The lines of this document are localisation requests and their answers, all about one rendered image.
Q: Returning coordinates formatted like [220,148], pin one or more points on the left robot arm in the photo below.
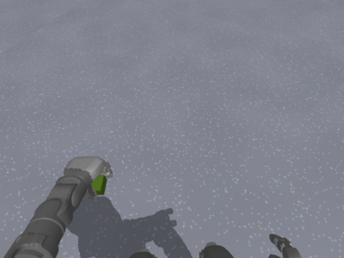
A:
[51,218]

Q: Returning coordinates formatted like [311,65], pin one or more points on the small box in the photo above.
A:
[99,184]

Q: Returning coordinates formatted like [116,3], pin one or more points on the left robot hand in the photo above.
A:
[88,168]

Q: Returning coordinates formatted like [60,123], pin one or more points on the right robot hand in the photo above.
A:
[284,246]

